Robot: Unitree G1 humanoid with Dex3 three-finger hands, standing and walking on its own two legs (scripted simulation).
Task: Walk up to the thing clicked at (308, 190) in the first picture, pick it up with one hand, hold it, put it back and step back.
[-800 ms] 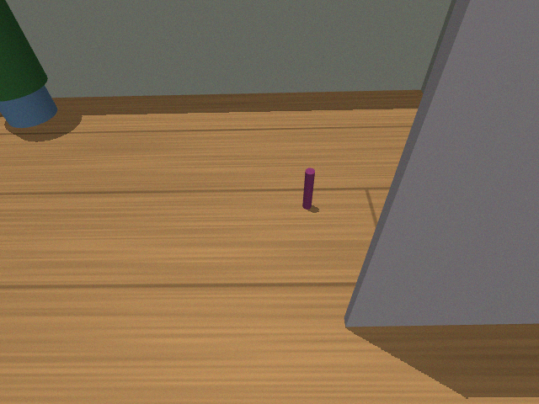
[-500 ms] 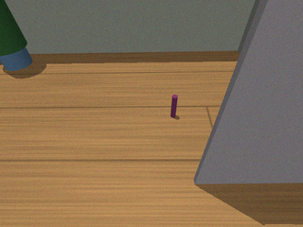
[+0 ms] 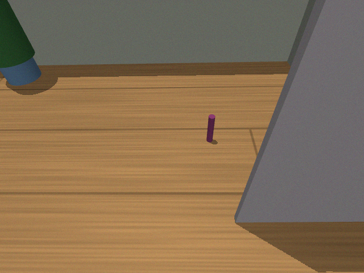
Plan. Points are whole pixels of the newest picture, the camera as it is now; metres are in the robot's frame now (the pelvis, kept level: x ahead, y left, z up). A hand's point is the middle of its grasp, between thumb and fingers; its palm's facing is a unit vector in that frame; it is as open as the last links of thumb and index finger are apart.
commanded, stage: stand
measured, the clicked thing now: (210, 128) +1.16 -0.15 -0.66
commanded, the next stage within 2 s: walk up in 0.32 s
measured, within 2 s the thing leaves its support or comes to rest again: neither
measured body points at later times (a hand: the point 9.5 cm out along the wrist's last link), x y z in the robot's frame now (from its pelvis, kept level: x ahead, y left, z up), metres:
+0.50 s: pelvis -0.02 -0.03 -0.01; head +0.03 -0.02 +0.44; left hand +0.08 +0.31 -0.12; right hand +0.08 -0.33 -0.14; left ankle +0.00 +0.12 -0.75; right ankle -0.02 -0.13 -0.73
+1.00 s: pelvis -0.02 -0.06 -0.03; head +0.01 -0.02 +0.41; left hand -0.15 +0.25 -0.15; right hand +0.26 -0.27 -0.12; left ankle -0.06 +0.06 -0.75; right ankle +0.00 -0.15 -0.74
